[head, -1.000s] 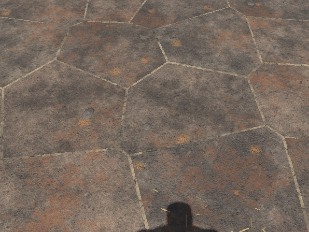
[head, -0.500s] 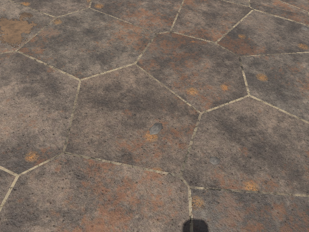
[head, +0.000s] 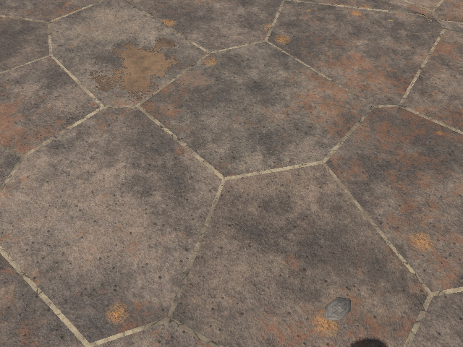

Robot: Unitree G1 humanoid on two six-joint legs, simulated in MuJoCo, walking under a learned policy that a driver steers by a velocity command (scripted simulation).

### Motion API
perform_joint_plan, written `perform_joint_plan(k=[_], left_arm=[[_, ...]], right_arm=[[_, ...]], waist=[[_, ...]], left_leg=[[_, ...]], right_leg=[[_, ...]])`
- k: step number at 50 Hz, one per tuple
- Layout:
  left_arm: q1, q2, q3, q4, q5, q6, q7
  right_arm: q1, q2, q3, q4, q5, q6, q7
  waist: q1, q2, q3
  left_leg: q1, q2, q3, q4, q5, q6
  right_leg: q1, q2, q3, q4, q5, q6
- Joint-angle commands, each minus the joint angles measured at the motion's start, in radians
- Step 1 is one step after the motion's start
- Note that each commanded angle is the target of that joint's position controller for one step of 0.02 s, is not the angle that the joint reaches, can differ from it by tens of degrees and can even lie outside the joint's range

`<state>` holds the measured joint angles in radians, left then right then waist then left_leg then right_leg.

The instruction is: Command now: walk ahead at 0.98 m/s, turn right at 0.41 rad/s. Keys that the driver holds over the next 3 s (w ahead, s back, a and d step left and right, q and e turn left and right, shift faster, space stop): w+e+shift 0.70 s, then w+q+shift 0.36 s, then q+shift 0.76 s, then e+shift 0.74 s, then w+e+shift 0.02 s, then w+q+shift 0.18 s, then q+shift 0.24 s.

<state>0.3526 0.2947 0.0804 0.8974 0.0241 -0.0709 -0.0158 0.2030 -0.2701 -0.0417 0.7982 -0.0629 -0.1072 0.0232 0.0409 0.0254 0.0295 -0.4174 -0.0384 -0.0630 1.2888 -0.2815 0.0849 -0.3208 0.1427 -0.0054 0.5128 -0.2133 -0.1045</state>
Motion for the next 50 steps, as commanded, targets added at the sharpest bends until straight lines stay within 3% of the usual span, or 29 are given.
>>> perform_joint_plan(k=[1,3,6,10,12,13,14,15,16,17,18,20,22,26,29,31,33,34,35,36,37,38,39,40,42,44,46,48,50], left_arm=[[0.058,0.049,-0.002,-0.023,-0.012,-0.035,0.005],[0.065,0.074,0.003,-0.040,-0.011,-0.041,0.010],[0.052,0.113,0.021,-0.068,-0.019,-0.042,0.002],[0.138,0.140,0.032,-0.056,-0.039,-0.033,-0.004],[0.149,0.174,0.040,-0.048,-0.036,-0.027,-0.004],[0.113,0.172,0.041,-0.064,-0.039,-0.033,-0.009],[0.073,0.051,0.011,-0.106,-0.034,-0.044,-0.004],[0.161,-0.006,-0.012,-0.170,-0.081,-0.036,0.002],[0.076,0.053,-0.008,-0.141,-0.049,-0.012,0.012],[-0.008,0.064,-0.002,-0.147,-0.026,-0.001,0.001],[-0.049,0.049,-0.003,-0.154,-0.017,0.007,-0.011],[-0.087,0.007,-0.009,-0.184,0.006,0.036,-0.035],[-0.158,-0.016,-0.018,-0.231,0.008,0.058,-0.047],[-0.290,0.001,-0.038,-0.318,0.009,0.060,-0.074],[-0.393,0.015,-0.053,-0.345,0.008,0.059,-0.093],[-0.361,0.045,-0.048,-0.332,0.007,0.057,-0.090],[-0.145,0.107,-0.024,-0.277,0.005,0.052,-0.073],[0.069,0.152,0.001,-0.214,0.006,0.049,-0.057],[0.168,0.198,0.031,-0.161,-0.001,0.050,-0.031],[0.068,0.271,0.044,-0.173,-0.004,0.061,-0.011],[0.049,0.326,0.051,-0.231,0.015,0.068,-0.004],[0.053,0.254,0.045,-0.227,0.012,0.070,0.012],[0.005,0.204,0.030,-0.211,0.014,0.058,0.023],[-0.036,0.166,0.016,-0.202,0.015,0.037,0.022],[-0.044,0.105,-0.010,-0.178,0.007,-0.010,0.020],[-0.012,0.096,-0.013,-0.139,0.000,-0.042,0.009],[0.033,0.091,-0.014,-0.118,-0.006,-0.058,-0.007],[0.021,0.071,-0.023,-0.114,-0.015,-0.069,-0.011],[0.049,0.073,-0.032,-0.103,-0.021,-0.082,-0.003]], right_arm=[[-0.033,-0.031,0.020,-0.132,-0.027,0.002,0.006],[-0.146,-0.036,0.037,-0.193,-0.014,0.006,0.014],[-0.281,-0.015,0.062,-0.240,0.021,0.003,0.034],[-0.286,-0.065,0.044,-0.246,0.024,0.000,0.009],[-0.114,-0.116,0.014,-0.200,0.020,-0.009,-0.015],[0.057,-0.168,-0.009,-0.171,0.011,-0.016,-0.036],[0.290,-0.257,-0.039,-0.146,-0.011,-0.013,-0.058],[0.234,-0.308,-0.054,-0.139,-0.021,-0.002,-0.050],[0.138,-0.195,-0.045,-0.156,-0.008,0.007,-0.044],[0.091,-0.112,-0.025,-0.155,0.004,0.005,-0.036],[0.087,-0.085,-0.019,-0.133,0.000,0.002,-0.030],[0.125,-0.064,-0.012,-0.077,0.015,-0.011,-0.029],[0.158,-0.033,-0.007,-0.033,0.040,-0.026,-0.017],[0.110,-0.064,-0.011,-0.007,0.040,-0.041,-0.019],[0.148,-0.115,-0.017,0.019,0.039,-0.038,-0.027],[0.204,-0.180,-0.030,0.022,0.038,-0.028,-0.038],[0.175,-0.251,-0.048,0.005,0.030,0.004,-0.054],[0.127,-0.264,-0.052,-0.018,0.026,0.020,-0.055],[0.127,-0.239,-0.051,-0.022,0.016,0.029,-0.044],[0.159,-0.076,-0.008,-0.063,0.004,0.020,-0.031],[0.231,-0.107,-0.001,-0.161,0.041,0.004,-0.029],[0.136,-0.158,-0.002,-0.147,0.042,-0.010,-0.030],[0.130,-0.158,0.001,-0.131,0.049,-0.009,-0.031],[0.125,-0.137,0.008,-0.113,0.034,0.003,-0.030],[0.177,-0.097,0.016,-0.069,0.025,0.053,-0.011],[0.119,-0.068,0.016,-0.073,0.039,0.077,0.008],[0.016,-0.047,0.019,-0.101,0.059,0.076,0.014],[-0.056,-0.031,0.024,-0.114,0.063,0.062,0.023],[-0.116,-0.014,0.032,-0.124,0.065,0.051,0.038]], waist=[[-0.064,-0.041,0.019],[-0.060,-0.028,0.066],[-0.021,-0.061,0.080],[0.010,-0.061,0.014],[-0.074,-0.038,-0.119],[-0.162,-0.043,-0.208],[-0.239,0.086,-0.364],[-0.139,0.358,-0.464],[-0.133,0.177,-0.285],[-0.135,0.070,-0.168],[-0.118,0.011,-0.099],[-0.077,0.068,-0.036],[-0.058,0.077,-0.012],[-0.013,0.065,0.045],[-0.026,0.002,0.106],[-0.001,0.038,0.051],[0.130,0.086,-0.077],[0.225,0.086,-0.171],[0.235,-0.010,-0.202],[0.099,-0.250,-0.144],[0.048,-0.241,-0.404],[0.083,-0.063,-0.297],[0.025,0.007,-0.116],[-0.023,0.076,-0.065],[-0.086,0.088,0.001],[-0.083,0.043,0.074],[-0.044,-0.003,0.118],[-0.032,-0.020,0.114],[-0.010,-0.025,0.089]], left_leg=[[-0.258,0.105,-0.049,-0.123,-0.051,-0.053],[-0.231,0.126,-0.009,-0.301,0.031,-0.089],[0.047,0.076,0.061,-0.589,0.268,-0.112],[0.122,0.030,0.063,-0.751,0.295,-0.099],[0.352,-0.005,0.077,-0.806,0.182,-0.073],[0.583,0.091,0.001,-0.777,0.109,-0.046],[0.808,0.374,-0.278,-0.790,-0.228,-0.013],[0.880,0.567,-0.792,-0.994,-0.477,0.089],[0.737,0.498,-0.719,-1.024,-0.547,0.087],[0.618,0.443,-0.523,-1.014,-0.367,0.066],[0.518,0.404,-0.385,-1.029,-0.152,0.054],[0.421,0.350,-0.196,-1.048,0.049,0.022],[0.415,0.334,-0.070,-1.062,0.243,0.000],[0.327,0.274,0.175,-1.135,0.439,-0.033],[0.304,0.225,0.320,-1.165,0.681,-0.064],[0.393,0.243,0.339,-1.035,1.132,-0.080],[0.416,0.289,0.323,-0.721,1.366,-0.077],[0.325,0.303,0.296,-0.452,1.321,-0.060],[0.121,0.211,0.292,-0.096,0.727,-0.066],[-0.199,0.055,0.268,0.306,-0.222,-0.078],[-0.404,0.044,0.039,0.414,-0.200,-0.080],[-0.468,0.087,0.022,0.356,-0.083,-0.079],[-0.445,0.136,0.037,0.271,-0.027,-0.073],[-0.363,0.170,0.028,0.203,-0.021,-0.070],[-0.196,0.210,-0.005,0.088,-0.018,-0.077],[-0.228,0.209,-0.013,-0.035,0.037,-0.070],[-0.283,0.176,0.004,-0.186,0.171,-0.042],[-0.243,0.135,0.081,-0.367,0.333,-0.014],[-0.181,0.099,0.164,-0.514,0.475,0.016]], right_leg=[[0.107,-0.276,0.525,-0.314,-0.094,-0.207],[-0.003,-0.267,0.474,-0.377,-0.030,-0.209],[-0.162,-0.195,0.368,-0.436,0.083,-0.144],[0.076,-0.219,0.379,-0.276,0.398,-0.086],[0.120,-0.171,0.332,0.031,0.614,-0.044],[-0.023,-0.135,0.313,0.269,0.500,-0.025],[-0.185,-0.090,0.232,0.591,0.020,-0.027],[-0.416,-0.054,0.125,0.840,-0.269,-0.010],[-0.518,-0.146,0.100,0.895,-0.158,-0.019],[-0.521,-0.174,0.086,0.852,-0.090,-0.015],[-0.495,-0.201,0.084,0.819,-0.067,-0.006],[-0.480,-0.237,0.077,0.785,-0.069,0.003],[-0.530,-0.255,0.060,0.778,-0.047,0.002],[-0.486,-0.248,-0.002,0.596,0.157,-0.004],[-0.315,-0.180,-0.149,0.331,0.237,-0.046],[-0.187,-0.100,-0.214,0.275,0.204,-0.076],[0.051,-0.045,-0.193,0.258,0.114,-0.113],[0.291,-0.034,-0.135,0.216,0.085,-0.147],[0.517,-0.053,-0.042,0.156,0.018,-0.173],[0.592,-0.247,0.262,0.166,0.162,-0.192],[0.827,-0.437,0.703,-0.065,0.021,-0.354],[0.708,-0.446,0.735,-0.228,-0.165,-0.310],[0.502,-0.433,0.628,-0.264,-0.163,-0.264],[0.339,-0.400,0.541,-0.271,-0.104,-0.229],[0.092,-0.351,0.367,-0.320,0.034,-0.183],[0.042,-0.299,0.219,-0.369,0.132,-0.121],[0.076,-0.248,0.070,-0.397,0.377,-0.042],[0.107,-0.189,-0.067,-0.403,0.558,0.012],[0.170,-0.202,-0.122,-0.440,0.691,0.042]])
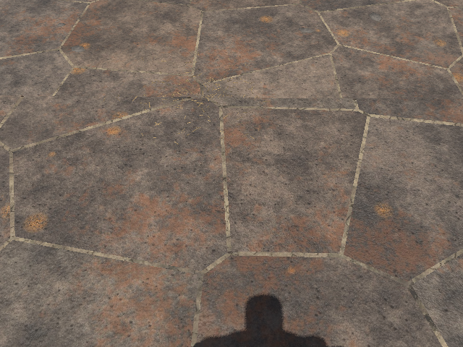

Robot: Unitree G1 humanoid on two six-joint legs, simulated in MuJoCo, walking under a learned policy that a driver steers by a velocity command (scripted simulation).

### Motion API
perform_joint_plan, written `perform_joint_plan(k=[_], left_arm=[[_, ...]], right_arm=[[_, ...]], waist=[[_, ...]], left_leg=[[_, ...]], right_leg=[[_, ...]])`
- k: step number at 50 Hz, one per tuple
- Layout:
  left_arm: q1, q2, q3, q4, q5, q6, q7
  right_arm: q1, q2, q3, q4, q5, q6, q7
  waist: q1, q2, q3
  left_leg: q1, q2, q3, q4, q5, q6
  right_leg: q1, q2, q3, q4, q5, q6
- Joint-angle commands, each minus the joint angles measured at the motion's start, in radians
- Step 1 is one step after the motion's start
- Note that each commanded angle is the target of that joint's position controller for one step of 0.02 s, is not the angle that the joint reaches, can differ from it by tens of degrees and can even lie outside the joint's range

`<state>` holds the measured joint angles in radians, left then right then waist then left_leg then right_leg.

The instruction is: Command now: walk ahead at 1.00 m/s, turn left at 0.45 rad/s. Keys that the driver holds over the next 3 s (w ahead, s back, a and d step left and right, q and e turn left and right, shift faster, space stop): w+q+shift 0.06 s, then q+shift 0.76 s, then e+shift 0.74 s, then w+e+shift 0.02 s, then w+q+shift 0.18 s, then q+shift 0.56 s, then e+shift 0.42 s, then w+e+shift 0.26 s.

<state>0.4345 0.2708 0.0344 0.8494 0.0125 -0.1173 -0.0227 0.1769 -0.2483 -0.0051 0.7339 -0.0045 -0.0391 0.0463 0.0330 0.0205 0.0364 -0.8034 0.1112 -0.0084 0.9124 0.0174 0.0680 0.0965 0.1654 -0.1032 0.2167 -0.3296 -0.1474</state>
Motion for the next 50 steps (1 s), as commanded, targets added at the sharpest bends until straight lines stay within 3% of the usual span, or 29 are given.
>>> perform_joint_plan(k=[1,4,6,7,8,9,10,11,12,13,15,17,19,22,25,26,27,28,29,30,32,34,36,41,46,47,48,49,50], left_arm=[[-0.020,0.106,0.013,-0.045,-0.010,-0.040,0.010],[-0.039,0.162,0.022,-0.043,0.002,-0.027,0.051],[-0.095,0.199,0.035,-0.063,0.018,0.008,0.080],[-0.180,0.222,0.044,-0.087,0.015,0.020,0.083],[-0.232,0.166,0.036,-0.094,0.015,0.019,0.063],[-0.087,0.017,-0.002,-0.166,-0.004,0.013,0.055],[-0.095,0.077,-0.019,-0.228,-0.014,-0.028,0.025],[-0.173,0.129,-0.006,-0.257,-0.037,-0.042,0.017],[-0.209,0.135,-0.002,-0.268,-0.031,-0.039,0.015],[-0.201,0.141,0.003,-0.263,-0.014,-0.025,0.017],[-0.191,0.159,0.012,-0.274,0.010,0.008,0.030],[-0.259,0.102,-0.004,-0.305,0.025,0.016,0.049],[-0.310,0.064,-0.015,-0.323,0.009,0.031,0.062],[-0.409,0.077,-0.009,-0.351,-0.018,0.042,0.060],[-0.419,0.120,0.014,-0.341,-0.016,0.028,0.047],[-0.346,0.125,0.023,-0.311,-0.009,0.018,0.046],[-0.240,0.132,0.027,-0.280,0.010,0.014,0.053],[-0.231,0.142,0.023,-0.306,0.027,0.031,0.061],[-0.238,0.183,0.041,-0.294,0.023,0.045,0.062],[-0.308,0.121,0.042,-0.334,0.016,0.052,0.073],[-0.340,0.076,0.023,-0.346,0.011,0.081,0.084],[-0.365,0.118,0.038,-0.324,0.015,0.096,0.087],[-0.331,0.132,0.050,-0.292,0.021,0.101,0.084],[-0.366,0.174,0.077,-0.259,0.002,0.105,0.072],[-0.315,0.151,0.061,-0.198,-0.042,0.111,0.042],[-0.262,0.096,0.041,-0.172,-0.042,0.108,0.032],[-0.218,0.002,0.005,-0.189,0.011,0.100,0.009],[-0.248,0.046,0.026,-0.202,-0.002,0.101,0.015],[-0.302,0.131,0.049,-0.200,-0.032,0.110,0.028]], right_arm=[[-0.106,-0.033,-0.003,-0.061,0.007,-0.021,0.021],[-0.034,-0.086,-0.016,-0.025,-0.009,-0.018,0.023],[0.240,-0.154,-0.045,0.056,-0.026,-0.013,0.014],[0.451,-0.192,-0.067,0.111,-0.032,-0.013,0.001],[0.494,-0.213,-0.083,0.138,-0.016,-0.009,-0.023],[0.413,-0.314,-0.105,0.114,-0.036,-0.006,-0.027],[0.329,-0.247,-0.088,0.009,-0.020,-0.035,-0.017],[0.225,-0.223,-0.095,-0.042,0.004,-0.039,-0.017],[0.111,-0.200,-0.088,-0.070,0.028,-0.039,-0.017],[0.051,-0.183,-0.079,-0.101,0.030,-0.042,-0.018],[0.015,-0.188,-0.082,-0.123,0.020,-0.040,-0.026],[0.031,-0.207,-0.092,-0.110,0.022,-0.026,-0.048],[0.077,-0.225,-0.105,-0.092,0.038,0.012,-0.078],[0.107,-0.214,-0.114,-0.093,0.057,0.058,-0.109],[0.060,-0.167,-0.110,-0.137,0.035,0.073,-0.114],[0.010,-0.146,-0.103,-0.162,0.030,0.073,-0.109],[0.006,-0.095,-0.084,-0.183,0.021,0.075,-0.100],[0.107,-0.023,-0.060,-0.185,-0.001,0.070,-0.094],[0.280,-0.123,-0.074,-0.198,0.020,0.054,-0.055],[0.215,-0.221,-0.101,-0.153,0.033,0.060,-0.049],[0.071,-0.249,-0.114,-0.170,0.031,0.092,-0.062],[0.037,-0.183,-0.093,-0.202,0.029,0.101,-0.066],[0.031,-0.129,-0.076,-0.216,0.030,0.093,-0.067],[0.013,-0.141,-0.079,-0.214,0.028,0.094,-0.054],[0.095,-0.105,-0.073,-0.160,0.004,0.087,-0.039],[0.124,-0.113,-0.072,-0.148,-0.003,0.084,-0.040],[0.126,-0.185,-0.076,-0.161,-0.018,0.084,-0.052],[0.070,-0.194,-0.076,-0.167,-0.051,0.074,-0.055],[0.032,-0.182,-0.080,-0.171,-0.063,0.056,-0.053]], waist=[[0.001,-0.029,0.074],[-0.055,-0.108,-0.005],[-0.185,-0.119,-0.129],[-0.300,-0.104,-0.186],[-0.307,0.053,-0.153],[-0.105,0.287,-0.226],[-0.144,0.154,-0.489],[-0.108,-0.001,-0.351],[-0.029,-0.145,-0.159],[0.017,-0.189,-0.073],[0.053,-0.154,-0.003],[0.029,-0.105,-0.020],[-0.010,-0.019,-0.133],[-0.059,0.063,-0.195],[-0.050,0.131,-0.165],[-0.008,0.131,-0.182],[0.017,0.041,-0.282],[-0.039,-0.155,-0.343],[-0.131,-0.365,-0.465],[-0.071,-0.225,-0.371],[-0.033,-0.057,-0.214],[-0.046,-0.076,-0.113],[-0.039,-0.122,-0.139],[-0.043,-0.164,-0.191],[-0.075,-0.148,-0.183],[-0.073,-0.104,-0.177],[-0.021,0.173,-0.211],[-0.046,0.232,-0.197],[-0.076,0.174,-0.129]], left_leg=[[0.231,-0.070,0.132,-0.197,0.223,0.049],[0.317,-0.174,0.198,-0.280,0.169,0.076],[0.580,-0.260,0.207,-0.300,0.071,0.092],[0.781,-0.214,0.109,-0.366,0.102,0.144],[0.906,-0.133,0.013,-0.413,0.211,0.179],[1.208,0.104,-0.351,-0.227,0.895,0.343],[1.287,0.181,-0.665,-0.428,0.439,0.428],[1.129,0.150,-0.667,-0.552,0.078,0.390],[0.868,0.111,-0.609,-0.634,-0.026,0.346],[0.691,0.091,-0.572,-0.661,0.069,0.331],[0.446,-0.022,-0.411,-0.677,0.274,0.284],[0.358,-0.130,-0.284,-0.602,0.511,0.230],[0.408,-0.185,-0.252,-0.521,0.546,0.144],[0.500,-0.203,-0.320,-0.449,0.316,0.036],[0.569,-0.193,-0.430,-0.364,0.096,0.007],[0.569,-0.207,-0.424,-0.266,0.041,-0.006],[0.482,-0.252,-0.352,-0.030,-0.208,-0.040],[0.251,-0.355,-0.239,0.179,-0.758,-0.073],[0.150,-0.253,-0.213,0.390,-0.756,-0.105],[0.112,-0.178,-0.172,0.463,-0.646,-0.142],[0.107,-0.130,-0.113,0.483,-0.484,-0.168],[0.159,-0.097,-0.056,0.376,-0.432,-0.157],[0.181,-0.081,-0.021,0.294,-0.428,-0.152],[0.317,-0.020,-0.001,0.067,-0.342,-0.120],[0.620,-0.135,0.064,-0.395,-0.248,-0.034],[0.753,-0.097,-0.001,-0.499,-0.181,-0.002],[0.889,0.187,-0.319,-0.534,0.055,0.074],[0.667,0.319,-0.363,-0.589,0.005,0.223],[0.566,0.253,-0.294,-0.622,-0.118,0.216]], right_leg=[[-0.194,-0.242,-0.042,-0.149,0.900,0.098],[0.010,-0.287,-0.096,0.018,1.370,0.147],[-0.007,-0.307,-0.094,0.422,1.536,0.174],[-0.136,-0.302,-0.082,0.760,1.397,0.182],[-0.353,-0.126,-0.086,1.187,0.431,0.186],[-0.799,-0.043,0.038,1.554,-0.297,0.233],[-0.856,-0.045,0.317,1.578,-0.249,0.215],[-0.881,-0.093,0.314,1.447,-0.181,0.166],[-0.864,-0.132,0.270,1.334,-0.120,0.150],[-0.813,-0.157,0.258,1.262,-0.100,0.164],[-0.667,-0.191,0.231,1.034,-0.070,0.199],[-0.592,-0.147,0.167,0.785,0.019,0.234],[-0.522,-0.083,0.157,0.592,0.165,0.252],[-0.504,-0.031,0.182,0.384,0.309,0.251],[-0.470,-0.057,0.246,0.225,0.371,0.226],[-0.381,-0.099,0.252,0.133,0.478,0.201],[-0.142,-0.254,0.354,0.124,0.620,0.125],[0.093,-0.470,0.573,0.241,1.034,0.005],[0.149,-0.717,0.884,0.210,0.817,-0.187],[0.052,-0.621,0.806,0.183,0.573,-0.184],[-0.152,-0.454,0.524,0.154,0.351,-0.073],[-0.323,-0.383,0.375,0.100,0.378,-0.053],[-0.304,-0.388,0.300,0.084,0.469,-0.077],[-0.310,-0.444,0.179,0.070,0.393,-0.076],[-0.399,-0.403,0.148,0.184,0.303,-0.030],[-0.501,-0.355,0.113,0.251,0.179,0.047],[-0.668,-0.241,0.012,0.499,-0.194,0.164],[-0.697,-0.220,0.105,0.614,-0.308,0.196],[-0.651,-0.220,0.150,0.732,-0.248,0.198]])
Over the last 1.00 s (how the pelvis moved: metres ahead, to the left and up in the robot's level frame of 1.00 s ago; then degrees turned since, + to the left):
0.83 -0.23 0.00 -35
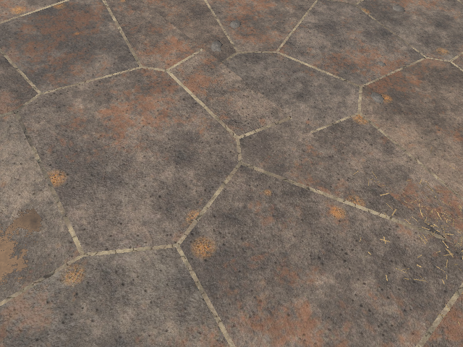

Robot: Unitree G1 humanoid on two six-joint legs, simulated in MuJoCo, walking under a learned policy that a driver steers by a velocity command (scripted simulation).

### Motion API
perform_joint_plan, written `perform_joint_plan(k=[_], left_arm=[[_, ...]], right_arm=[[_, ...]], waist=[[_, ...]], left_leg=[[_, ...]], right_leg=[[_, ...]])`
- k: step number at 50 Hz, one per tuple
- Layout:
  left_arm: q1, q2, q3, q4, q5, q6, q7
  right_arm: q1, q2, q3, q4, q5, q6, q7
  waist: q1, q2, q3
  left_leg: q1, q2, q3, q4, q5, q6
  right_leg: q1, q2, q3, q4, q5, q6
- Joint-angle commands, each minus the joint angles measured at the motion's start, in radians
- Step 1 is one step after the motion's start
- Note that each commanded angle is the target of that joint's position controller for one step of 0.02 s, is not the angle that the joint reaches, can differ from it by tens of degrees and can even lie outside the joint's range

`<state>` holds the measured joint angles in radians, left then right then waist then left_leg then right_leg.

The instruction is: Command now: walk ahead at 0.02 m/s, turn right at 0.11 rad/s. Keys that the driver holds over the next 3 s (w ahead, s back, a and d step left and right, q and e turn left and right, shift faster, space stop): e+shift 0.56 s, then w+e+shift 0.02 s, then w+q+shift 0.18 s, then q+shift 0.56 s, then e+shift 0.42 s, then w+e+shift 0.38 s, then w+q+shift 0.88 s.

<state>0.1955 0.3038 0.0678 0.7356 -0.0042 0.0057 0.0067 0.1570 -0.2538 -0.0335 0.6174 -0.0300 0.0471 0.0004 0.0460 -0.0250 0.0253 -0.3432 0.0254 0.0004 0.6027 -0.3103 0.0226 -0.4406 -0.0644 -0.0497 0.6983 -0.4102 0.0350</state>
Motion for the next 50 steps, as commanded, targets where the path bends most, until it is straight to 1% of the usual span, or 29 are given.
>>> perform_joint_plan(k=[1,3,5,7,10,12,15,17,18,19,20,21,22,23,24,25,26,28,30,31,32,34,38,42,44,47,48,49,50], left_arm=[[-0.046,0.127,0.034,-0.077,-0.029,0.000,0.009],[0.032,0.141,0.053,-0.034,-0.020,0.027,0.032],[0.050,0.122,0.056,-0.040,-0.024,0.038,0.039],[0.013,0.083,0.045,-0.075,-0.022,0.043,0.036],[-0.038,0.028,0.020,-0.130,-0.015,0.045,0.009],[-0.046,0.018,0.013,-0.160,-0.014,0.046,-0.013],[-0.025,0.047,0.024,-0.181,-0.016,0.054,-0.032],[-0.010,0.054,0.033,-0.188,-0.019,0.065,-0.038],[0.016,0.052,0.039,-0.182,-0.021,0.069,-0.038],[0.057,0.067,0.051,-0.169,-0.020,0.069,-0.029],[0.128,0.151,0.084,-0.155,-0.017,0.063,-0.010],[0.155,0.306,0.118,-0.177,-0.003,0.053,0.006],[0.171,0.272,0.103,-0.194,0.031,0.020,-0.010],[0.132,0.244,0.092,-0.190,0.027,-0.003,-0.017],[0.075,0.220,0.086,-0.190,0.002,-0.011,-0.008],[0.009,0.181,0.072,-0.202,-0.022,-0.004,0.002],[-0.047,0.163,0.063,-0.218,-0.028,0.005,0.013],[-0.064,0.163,0.061,-0.231,-0.015,0.015,0.024],[-0.012,0.154,0.056,-0.217,-0.029,0.006,0.028],[-0.004,0.150,0.050,-0.213,-0.030,-0.003,0.025],[0.007,0.145,0.043,-0.203,-0.021,-0.013,0.022],[0.045,0.143,0.034,-0.174,-0.002,-0.033,0.014],[0.086,0.167,0.032,-0.146,0.003,-0.068,0.002],[0.079,0.147,0.026,-0.113,0.019,-0.077,-0.010],[0.040,0.161,0.033,-0.109,0.014,-0.071,-0.012],[-0.011,0.177,0.042,-0.109,-0.012,-0.043,0.003],[-0.024,0.173,0.043,-0.112,-0.017,-0.034,0.011],[-0.010,0.138,0.035,-0.112,-0.015,-0.031,0.019],[-0.007,0.093,0.020,-0.143,0.015,-0.035,0.023]], right_arm=[[0.002,-0.196,-0.060,-0.043,-0.026,-0.043,-0.009],[-0.064,-0.153,-0.049,-0.048,0.000,-0.053,-0.025],[-0.070,-0.099,-0.033,-0.046,0.000,-0.054,-0.044],[-0.053,-0.088,-0.033,-0.036,0.004,-0.048,-0.060],[-0.020,-0.120,-0.053,-0.017,0.006,-0.037,-0.072],[-0.022,-0.149,-0.069,-0.011,0.011,-0.034,-0.066],[-0.033,-0.179,-0.088,0.000,0.027,-0.038,-0.049],[-0.050,-0.187,-0.096,0.007,0.043,-0.044,-0.039],[-0.062,-0.184,-0.098,0.013,0.053,-0.044,-0.034],[-0.034,-0.166,-0.098,0.034,0.058,-0.043,-0.027],[0.006,-0.132,-0.094,0.046,0.044,-0.044,-0.019],[-0.069,-0.071,-0.070,-0.035,-0.005,-0.052,-0.018],[-0.164,-0.102,-0.074,-0.061,-0.002,-0.060,-0.022],[-0.194,-0.129,-0.081,-0.063,0.024,-0.062,-0.025],[-0.183,-0.122,-0.081,-0.053,0.029,-0.064,-0.034],[-0.157,-0.139,-0.086,-0.037,0.018,-0.063,-0.044],[-0.131,-0.149,-0.092,-0.030,0.011,-0.063,-0.048],[-0.096,-0.128,-0.087,-0.012,0.010,-0.065,-0.041],[-0.058,-0.121,-0.078,0.015,0.027,-0.074,-0.020],[-0.060,-0.117,-0.073,0.020,0.034,-0.077,-0.009],[-0.074,-0.115,-0.069,0.019,0.039,-0.083,0.001],[-0.105,-0.112,-0.062,0.013,0.042,-0.101,0.013],[-0.131,-0.133,-0.058,-0.008,0.058,-0.125,0.022],[-0.112,-0.105,-0.044,-0.012,0.052,-0.126,0.035],[-0.091,-0.115,-0.045,-0.024,0.051,-0.119,0.045],[-0.020,-0.143,-0.059,-0.037,0.051,-0.104,0.054],[0.050,-0.156,-0.071,-0.022,0.049,-0.099,0.052],[0.159,-0.193,-0.093,0.007,0.046,-0.098,0.042],[0.267,-0.290,-0.122,0.004,0.047,-0.095,0.021]], waist=[[-0.063,0.226,-0.065],[-0.035,0.219,-0.044],[-0.027,0.178,-0.054],[-0.046,0.155,-0.058],[-0.079,0.155,-0.087],[-0.084,0.165,-0.099],[-0.070,0.179,-0.103],[-0.053,0.176,-0.103],[-0.030,0.163,-0.108],[-0.013,0.123,-0.116],[0.004,-0.045,-0.131],[-0.007,-0.378,-0.114],[0.063,-0.245,-0.255],[0.047,-0.140,-0.218],[0.006,-0.084,-0.164],[-0.028,-0.045,-0.136],[-0.060,-0.057,-0.132],[-0.074,-0.061,-0.155],[-0.054,-0.049,-0.195],[-0.039,-0.091,-0.183],[-0.025,-0.130,-0.161],[0.005,-0.152,-0.116],[0.036,-0.138,-0.024],[0.041,-0.077,0.039],[0.027,-0.079,0.031],[-0.019,-0.084,-0.021],[-0.055,-0.063,-0.063],[-0.098,-0.011,-0.126],[-0.133,0.178,-0.182]], left_leg=[[0.083,0.293,-0.232,-0.314,0.189,0.224],[0.086,0.264,-0.133,-0.311,0.263,0.182],[0.125,0.266,-0.073,-0.301,0.320,0.178],[0.204,0.280,-0.040,-0.292,0.320,0.178],[0.275,0.306,-0.004,-0.268,0.360,0.189],[0.266,0.332,0.020,-0.257,0.399,0.200],[0.248,0.359,0.054,-0.226,0.468,0.188],[0.247,0.370,0.081,-0.180,0.473,0.152],[0.227,0.359,0.114,-0.127,0.452,0.116],[0.178,0.321,0.162,-0.037,0.388,0.062],[0.025,0.226,0.233,0.187,0.228,-0.017],[-0.385,0.049,0.239,0.534,-0.350,-0.126],[-0.452,-0.008,-0.011,0.696,-0.418,-0.123],[-0.474,0.004,-0.062,0.723,-0.339,-0.098],[-0.485,0.013,-0.083,0.682,-0.238,-0.079],[-0.478,0.026,-0.095,0.631,-0.158,-0.075],[-0.419,0.020,-0.097,0.594,-0.102,-0.075],[-0.352,-0.021,-0.088,0.537,-0.031,-0.085],[-0.334,-0.021,-0.074,0.392,0.043,-0.085],[-0.327,-0.013,-0.057,0.329,0.069,-0.086],[-0.317,-0.003,-0.045,0.277,0.096,-0.085],[-0.294,0.017,-0.029,0.196,0.138,-0.071],[-0.396,0.049,-0.028,0.160,0.141,-0.022],[-0.382,0.050,-0.029,0.097,0.107,0.006],[-0.303,0.048,0.010,0.091,0.103,0.002],[-0.173,0.009,0.071,0.061,0.102,0.017],[-0.072,-0.034,0.101,0.013,0.133,0.034],[0.078,-0.081,0.093,-0.047,0.193,0.064],[0.284,0.084,-0.194,-0.128,0.420,0.151]], right_leg=[[-0.162,0.035,0.085,0.355,-0.111,0.016],[-0.195,0.044,0.107,0.506,-0.033,0.041],[-0.219,0.042,0.093,0.589,0.026,0.066],[-0.268,0.011,0.080,0.511,0.071,0.082],[-0.225,-0.021,0.046,0.327,0.063,0.083],[-0.157,-0.031,0.017,0.234,0.025,0.061],[-0.064,-0.016,-0.032,0.124,0.012,0.016],[-0.006,-0.004,-0.056,0.027,0.038,-0.019],[0.060,0.015,-0.076,-0.062,0.101,-0.043],[0.162,0.047,-0.070,-0.162,0.200,-0.076],[0.337,0.002,0.072,-0.251,0.525,-0.138],[0.532,-0.247,0.498,-0.251,0.974,-0.320],[0.526,-0.327,0.626,-0.308,0.863,-0.446],[0.508,-0.286,0.544,-0.330,0.745,-0.408],[0.466,-0.228,0.481,-0.327,0.662,-0.348],[0.422,-0.193,0.437,-0.324,0.624,-0.303],[0.354,-0.163,0.403,-0.326,0.621,-0.281],[0.316,-0.121,0.383,-0.323,0.631,-0.268],[0.338,-0.105,0.395,-0.393,0.111,-0.263],[0.329,-0.114,0.414,-0.427,-0.061,-0.260],[0.315,-0.126,0.425,-0.451,-0.117,-0.258],[0.299,-0.144,0.418,-0.474,-0.118,-0.252],[0.351,-0.213,0.431,-0.520,-0.185,-0.253],[0.381,-0.202,0.274,-0.505,0.119,-0.240],[0.340,-0.194,0.193,-0.464,0.287,-0.229],[0.312,-0.184,0.112,-0.319,0.545,-0.181],[0.299,-0.152,0.065,-0.208,0.675,-0.150],[0.263,-0.089,0.003,-0.015,0.737,-0.104],[0.047,-0.004,-0.055,0.326,0.434,-0.011]])
Over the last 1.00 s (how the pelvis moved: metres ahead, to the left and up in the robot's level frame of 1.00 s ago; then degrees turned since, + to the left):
0.44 0.07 0.00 48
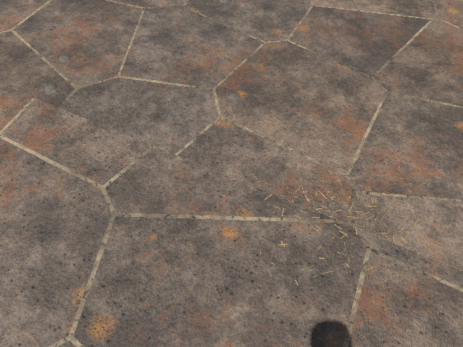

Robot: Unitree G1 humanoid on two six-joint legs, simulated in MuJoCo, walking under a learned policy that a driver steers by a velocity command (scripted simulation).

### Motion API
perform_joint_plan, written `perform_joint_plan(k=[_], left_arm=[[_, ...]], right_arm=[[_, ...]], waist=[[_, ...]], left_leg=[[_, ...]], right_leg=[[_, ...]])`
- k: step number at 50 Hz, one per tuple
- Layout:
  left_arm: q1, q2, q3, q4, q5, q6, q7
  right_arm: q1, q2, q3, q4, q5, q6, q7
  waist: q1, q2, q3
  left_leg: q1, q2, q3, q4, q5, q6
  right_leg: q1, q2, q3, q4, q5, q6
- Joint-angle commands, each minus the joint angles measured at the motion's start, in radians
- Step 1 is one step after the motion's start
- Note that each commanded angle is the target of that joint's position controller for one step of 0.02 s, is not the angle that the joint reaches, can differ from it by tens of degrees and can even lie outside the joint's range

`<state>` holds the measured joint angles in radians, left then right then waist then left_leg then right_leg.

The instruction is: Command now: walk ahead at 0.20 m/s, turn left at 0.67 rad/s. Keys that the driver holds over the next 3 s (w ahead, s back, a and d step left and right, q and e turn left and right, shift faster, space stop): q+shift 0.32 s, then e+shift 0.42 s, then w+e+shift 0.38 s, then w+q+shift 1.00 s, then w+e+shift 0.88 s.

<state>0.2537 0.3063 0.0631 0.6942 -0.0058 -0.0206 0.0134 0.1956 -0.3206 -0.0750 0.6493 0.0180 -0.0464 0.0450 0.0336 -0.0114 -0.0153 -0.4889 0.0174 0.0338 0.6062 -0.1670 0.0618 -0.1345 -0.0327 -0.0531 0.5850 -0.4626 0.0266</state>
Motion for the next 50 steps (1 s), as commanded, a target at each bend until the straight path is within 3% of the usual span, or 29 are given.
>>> perform_joint_plan(k=[1,2,3,4,5,8,10,16,21,23,25,26,27,28,30,31,32,34,37,39,41,42,43,44,45,46,48,49,50], left_arm=[[0.006,0.009,-0.003,-0.137,0.055,-0.023,0.007],[-0.033,0.087,0.005,-0.128,0.019,-0.043,-0.005],[-0.087,0.115,0.010,-0.134,-0.004,-0.051,-0.010],[-0.115,0.113,0.010,-0.126,0.007,-0.051,-0.005],[-0.137,0.118,0.015,-0.124,0.025,-0.046,0.004],[-0.109,0.093,0.014,-0.097,0.032,-0.027,0.006],[-0.114,0.080,0.010,-0.086,0.030,-0.021,0.012],[-0.215,0.080,0.012,-0.091,0.015,-0.014,0.017],[-0.228,0.068,0.000,-0.073,0.020,-0.032,-0.007],[-0.217,0.052,-0.005,-0.066,0.016,-0.041,-0.022],[-0.203,0.064,0.001,-0.067,0.009,-0.049,-0.031],[-0.206,0.112,0.013,-0.081,0.016,-0.053,-0.030],[-0.200,0.186,0.033,-0.091,0.020,-0.053,-0.027],[-0.157,0.197,0.040,-0.077,0.010,-0.044,-0.027],[-0.046,0.151,0.033,-0.053,-0.010,-0.023,-0.018],[0.012,0.160,0.039,-0.047,-0.009,-0.019,-0.015],[0.001,0.184,0.050,-0.053,-0.011,-0.016,-0.007],[-0.084,0.180,0.059,-0.083,-0.028,0.004,0.014],[-0.119,0.164,0.068,-0.107,-0.022,0.052,0.029],[-0.105,0.169,0.074,-0.113,-0.032,0.064,0.034],[-0.151,0.173,0.071,-0.133,-0.041,0.063,0.033],[-0.184,0.138,0.060,-0.154,-0.041,0.057,0.032],[-0.109,0.036,0.036,-0.140,-0.036,0.050,0.025],[-0.145,0.030,0.031,-0.203,-0.046,0.023,0.018],[-0.141,0.097,0.041,-0.201,-0.043,0.007,0.011],[-0.125,0.134,0.051,-0.178,-0.033,0.006,0.005],[-0.075,0.109,0.047,-0.144,-0.015,0.004,-0.006],[-0.132,0.110,0.046,-0.142,0.096,0.036,-0.062],[-0.121,0.082,0.040,-0.148,0.081,0.051,-0.086]], right_arm=[[0.223,-0.321,-0.082,-0.065,-0.019,-0.005,-0.025],[0.226,-0.246,-0.070,-0.086,-0.019,-0.005,-0.020],[0.167,-0.199,-0.058,-0.095,-0.011,-0.004,-0.026],[0.114,-0.177,-0.051,-0.109,0.004,0.005,-0.035],[0.064,-0.164,-0.044,-0.125,0.006,0.017,-0.044],[-0.001,-0.166,-0.043,-0.147,-0.010,0.037,-0.067],[0.017,-0.179,-0.049,-0.141,-0.002,0.047,-0.079],[0.017,-0.181,-0.052,-0.141,0.012,0.085,-0.104],[0.038,-0.079,-0.005,-0.117,-0.022,0.085,-0.103],[0.021,-0.032,0.021,-0.099,-0.034,0.075,-0.088],[0.011,-0.059,0.019,-0.081,-0.035,0.062,-0.073],[0.042,-0.093,0.007,-0.071,-0.038,0.050,-0.070],[0.093,-0.108,-0.002,-0.069,-0.050,0.040,-0.071],[0.109,-0.118,-0.007,-0.066,-0.052,0.038,-0.080],[-0.011,-0.106,-0.012,-0.106,-0.040,0.050,-0.093],[-0.051,-0.099,-0.014,-0.120,-0.028,0.060,-0.091],[-0.059,-0.080,-0.014,-0.121,-0.022,0.065,-0.084],[-0.070,-0.047,-0.009,-0.112,-0.019,0.068,-0.078],[-0.078,-0.003,-0.005,-0.098,-0.007,0.052,-0.067],[-0.035,-0.014,-0.011,-0.082,0.005,0.037,-0.050],[0.065,-0.039,-0.027,-0.045,0.015,0.020,-0.043],[0.153,-0.077,-0.043,-0.009,0.012,0.014,-0.049],[0.195,-0.134,-0.057,-0.005,0.009,0.009,-0.059],[0.133,-0.206,-0.062,-0.032,-0.055,-0.006,-0.048],[0.025,-0.176,-0.055,-0.064,-0.062,-0.026,-0.053],[-0.008,-0.118,-0.038,-0.069,-0.039,-0.036,-0.064],[0.027,-0.095,-0.026,-0.058,-0.017,-0.044,-0.075],[0.099,-0.121,-0.019,-0.017,-0.068,-0.027,-0.066],[0.108,-0.133,-0.024,-0.009,-0.070,-0.025,-0.057]], waist=[[-0.046,0.369,-0.249],[-0.109,0.244,-0.316],[-0.098,0.166,-0.221],[-0.078,0.070,-0.157],[-0.056,0.043,-0.113],[-0.005,0.080,-0.099],[-0.009,0.073,-0.123],[-0.035,0.124,-0.104],[-0.088,0.140,-0.123],[-0.079,0.127,-0.101],[-0.057,0.123,-0.051],[-0.065,0.099,-0.047],[-0.105,-0.009,-0.065],[-0.094,-0.107,-0.107],[-0.020,-0.244,-0.119],[0.014,-0.205,-0.120],[0.005,-0.122,-0.108],[-0.025,-0.067,-0.080],[-0.031,-0.137,-0.085],[-0.040,-0.174,-0.138],[-0.111,-0.214,-0.105],[-0.159,-0.175,-0.077],[-0.137,0.048,-0.126],[-0.101,0.256,-0.037],[-0.052,0.224,0.034],[-0.048,0.182,0.068],[-0.056,0.115,0.066],[-0.074,0.010,0.094],[-0.062,0.058,0.117]], left_leg=[[0.671,0.326,-0.750,-0.216,0.398,0.320],[0.717,0.315,-0.769,-0.269,0.204,0.327],[0.641,0.279,-0.659,-0.262,0.125,0.281],[0.533,0.232,-0.572,-0.264,0.108,0.234],[0.429,0.194,-0.517,-0.270,0.149,0.204],[0.294,0.115,-0.427,-0.262,0.377,0.183],[0.310,0.097,-0.426,-0.238,0.444,0.176],[0.337,0.053,-0.527,-0.195,0.291,0.102],[0.391,0.109,-0.468,-0.119,0.508,0.117],[0.333,0.110,-0.442,-0.115,0.529,0.118],[0.287,0.080,-0.412,-0.110,0.483,0.095],[0.292,0.037,-0.398,-0.091,0.398,0.068],[0.271,-0.039,-0.338,-0.020,0.248,0.026],[0.213,-0.103,-0.238,0.072,0.100,-0.036],[0.053,-0.162,-0.153,0.291,-0.413,-0.112],[-0.035,-0.165,-0.173,0.448,-0.561,-0.122],[-0.071,-0.143,-0.206,0.531,-0.510,-0.123],[-0.060,-0.111,-0.195,0.423,-0.386,-0.123],[0.055,-0.143,-0.139,0.185,-0.298,-0.134],[0.206,-0.148,-0.120,0.026,-0.255,-0.113],[0.423,-0.125,-0.101,-0.159,-0.129,-0.077],[0.600,-0.066,-0.113,-0.250,-0.103,-0.051],[0.719,0.169,-0.346,-0.289,-0.303,-0.012],[0.579,0.369,-0.743,-0.426,-0.604,0.088],[0.513,0.389,-0.736,-0.446,-0.668,0.113],[0.500,0.342,-0.617,-0.444,-0.598,0.087],[0.500,0.257,-0.424,-0.435,-0.428,0.036],[0.367,0.231,-0.338,-0.482,-0.434,0.033],[0.349,0.213,-0.275,-0.487,-0.400,0.020]], right_leg=[[-0.588,0.161,0.052,0.727,-0.218,0.052],[-0.656,0.107,0.196,0.819,-0.169,0.034],[-0.696,0.069,0.189,0.791,-0.075,0.014],[-0.678,0.030,0.183,0.729,-0.001,0.010],[-0.632,0.008,0.182,0.643,0.047,0.009],[-0.515,0.041,0.161,0.522,0.125,0.036],[-0.516,0.068,0.171,0.443,0.162,0.059],[-0.518,0.113,0.226,0.249,0.258,0.074],[-0.430,0.025,0.169,0.177,0.313,0.057],[-0.295,0.011,0.140,0.082,0.302,0.021],[-0.162,0.039,0.119,-0.104,0.433,-0.026],[-0.116,0.019,0.187,-0.123,0.626,-0.061],[-0.059,-0.055,0.292,-0.090,0.897,-0.121],[0.011,-0.120,0.385,-0.090,0.949,-0.223],[0.087,-0.253,0.662,-0.189,0.880,-0.356],[0.126,-0.272,0.732,-0.215,0.793,-0.362],[0.112,-0.251,0.711,-0.209,0.707,-0.326],[0.040,-0.151,0.590,-0.220,0.549,-0.234],[-0.030,-0.057,0.550,-0.236,0.444,-0.188],[-0.117,-0.027,0.569,-0.289,0.015,-0.184],[-0.308,0.001,0.591,-0.312,-0.196,-0.154],[-0.486,0.053,0.529,-0.235,-0.213,-0.090],[-0.608,0.144,0.360,0.113,-0.205,-0.045],[-0.796,0.142,0.332,0.317,-0.049,-0.040],[-0.834,0.036,0.303,0.437,0.056,-0.039],[-0.852,0.022,0.263,0.493,0.132,-0.025],[-0.834,-0.004,0.207,0.616,0.233,-0.004],[-0.770,0.028,0.153,0.668,0.260,-0.006],[-0.770,0.023,0.141,0.697,0.291,-0.007]])
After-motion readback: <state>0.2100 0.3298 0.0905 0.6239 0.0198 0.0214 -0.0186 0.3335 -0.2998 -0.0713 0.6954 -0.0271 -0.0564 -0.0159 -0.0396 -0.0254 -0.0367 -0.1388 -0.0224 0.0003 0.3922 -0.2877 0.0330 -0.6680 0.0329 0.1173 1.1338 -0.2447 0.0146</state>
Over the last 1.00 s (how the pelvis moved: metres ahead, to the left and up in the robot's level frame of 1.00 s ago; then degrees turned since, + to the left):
0.15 -0.04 -0.01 -23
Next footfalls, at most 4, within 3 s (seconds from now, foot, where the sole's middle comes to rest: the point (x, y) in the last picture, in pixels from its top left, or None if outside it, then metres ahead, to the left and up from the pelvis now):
0.52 right None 0.29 -0.06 -0.76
0.84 left None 0.21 0.16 -0.76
1.34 right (296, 335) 0.52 -0.16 -0.76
1.78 left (259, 207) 0.95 -0.05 -0.76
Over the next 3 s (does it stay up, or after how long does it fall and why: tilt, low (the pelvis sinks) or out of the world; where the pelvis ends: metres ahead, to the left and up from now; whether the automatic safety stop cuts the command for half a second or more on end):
stays up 1.86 0.12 -0.16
